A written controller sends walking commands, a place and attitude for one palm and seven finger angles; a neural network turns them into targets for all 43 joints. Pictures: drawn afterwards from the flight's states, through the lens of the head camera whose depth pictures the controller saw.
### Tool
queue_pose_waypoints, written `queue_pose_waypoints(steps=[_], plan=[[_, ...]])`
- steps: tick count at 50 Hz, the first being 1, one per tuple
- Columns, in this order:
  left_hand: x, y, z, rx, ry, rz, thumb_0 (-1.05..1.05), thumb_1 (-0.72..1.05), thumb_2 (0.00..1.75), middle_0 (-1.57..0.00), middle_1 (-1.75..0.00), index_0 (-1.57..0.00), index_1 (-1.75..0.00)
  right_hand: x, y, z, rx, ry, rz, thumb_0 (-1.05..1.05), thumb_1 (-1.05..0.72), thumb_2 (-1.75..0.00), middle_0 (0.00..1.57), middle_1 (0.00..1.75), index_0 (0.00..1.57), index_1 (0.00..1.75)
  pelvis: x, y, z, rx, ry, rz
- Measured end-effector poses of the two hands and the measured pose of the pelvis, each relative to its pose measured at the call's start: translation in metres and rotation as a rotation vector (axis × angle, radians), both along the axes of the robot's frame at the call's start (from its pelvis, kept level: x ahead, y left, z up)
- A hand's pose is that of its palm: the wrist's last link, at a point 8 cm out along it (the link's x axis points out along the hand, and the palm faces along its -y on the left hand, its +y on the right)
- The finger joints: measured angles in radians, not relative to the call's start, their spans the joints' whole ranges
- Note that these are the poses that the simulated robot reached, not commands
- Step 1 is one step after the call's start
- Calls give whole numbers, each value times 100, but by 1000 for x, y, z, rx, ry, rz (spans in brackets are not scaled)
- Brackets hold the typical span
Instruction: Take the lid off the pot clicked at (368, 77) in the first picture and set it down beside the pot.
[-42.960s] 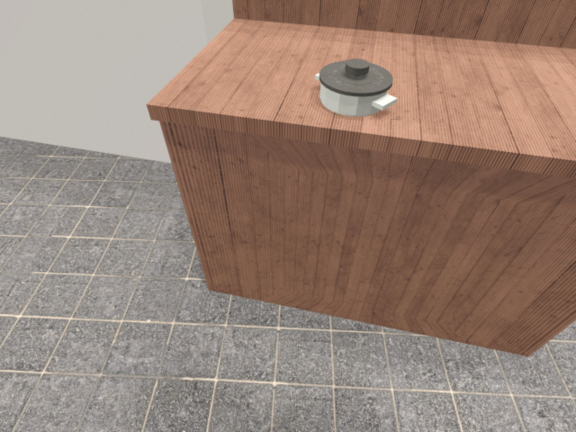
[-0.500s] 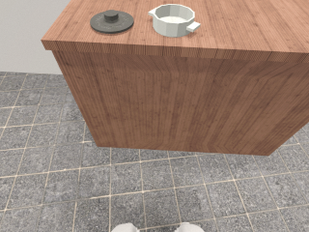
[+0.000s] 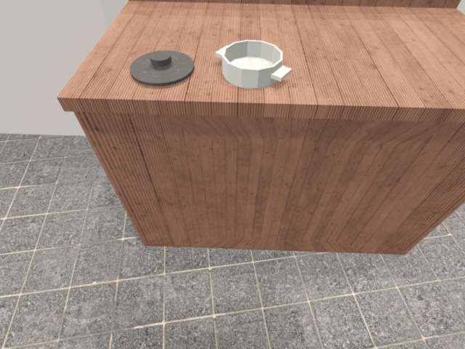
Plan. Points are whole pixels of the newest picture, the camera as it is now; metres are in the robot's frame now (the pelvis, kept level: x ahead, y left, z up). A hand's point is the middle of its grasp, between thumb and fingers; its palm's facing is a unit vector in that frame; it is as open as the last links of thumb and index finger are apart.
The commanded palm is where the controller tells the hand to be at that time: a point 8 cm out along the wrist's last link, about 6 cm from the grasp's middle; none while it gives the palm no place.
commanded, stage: stop stepping back and stand still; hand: left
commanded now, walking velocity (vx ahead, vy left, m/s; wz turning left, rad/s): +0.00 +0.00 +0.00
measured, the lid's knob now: (160, 58) +0.75 +0.21 +0.11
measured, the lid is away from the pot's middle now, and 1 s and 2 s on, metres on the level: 0.23 0.23 0.23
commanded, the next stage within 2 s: let the arm hang, fingers relaxed in 0.04 s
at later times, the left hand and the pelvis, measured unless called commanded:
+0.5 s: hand out of the picture -0.01 +0.17 -0.17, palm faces +0.02 -0.98 -0.20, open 7.3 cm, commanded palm none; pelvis -0.02 +0.00 +0.00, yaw +0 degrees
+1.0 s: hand out of the picture -0.03 +0.16 -0.17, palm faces +0.03 -0.98 -0.18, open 7.3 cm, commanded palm none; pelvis -0.03 +0.00 +0.00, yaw +0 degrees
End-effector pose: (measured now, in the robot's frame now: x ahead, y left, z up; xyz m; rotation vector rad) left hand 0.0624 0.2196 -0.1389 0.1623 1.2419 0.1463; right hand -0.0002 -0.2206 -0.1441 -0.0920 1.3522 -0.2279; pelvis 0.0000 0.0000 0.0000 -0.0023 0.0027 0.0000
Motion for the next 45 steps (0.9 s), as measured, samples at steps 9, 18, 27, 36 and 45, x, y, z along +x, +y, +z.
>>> queue_pose_waypoints(steps=[9, 18, 27, 36, 45], plan=[[-15, 2, 0, 4, 23, 8, 0, 93, 90, -20, -30, -20, -30, -7, -1, 0, 3, 3, 0, 0, -91, -90, 19, 30, 20, 30, -4, -3, 1, -4, -22, -3], [-49, 3, 1, 11, 94, 21, 0, 92, 90, -20, -30, -20, -30, -31, 5, -1, 31, 52, -5, 0, -91, -90, 20, 30, 20, 30, -13, -4, 3, -5, -30, -4], [-80, -4, -3, -11, 159, 31, 1, 92, 90, -20, -30, -20, -30, -54, 8, 2, 31, 94, -11, 0, -90, -90, 20, 30, 20, 30, -21, -4, 4, -6, -30, -5], [-95, -8, -5, -30, 178, 38, 1, 92, 90, -20, -30, -20, -30, -63, 10, 3, 25, 99, -11, 0, -91, -90, 20, 30, 20, 30, -27, -2, 5, -7, -33, -4], [-100, -7, -4, -30, 185, 40, 1, 92, 90, -20, -30, -20, -30, -64, 16, 2, 39, 98, -9, 0, -91, -90, 20, 30, 20, 30, -30, 0, 5, -6, -28, -2]])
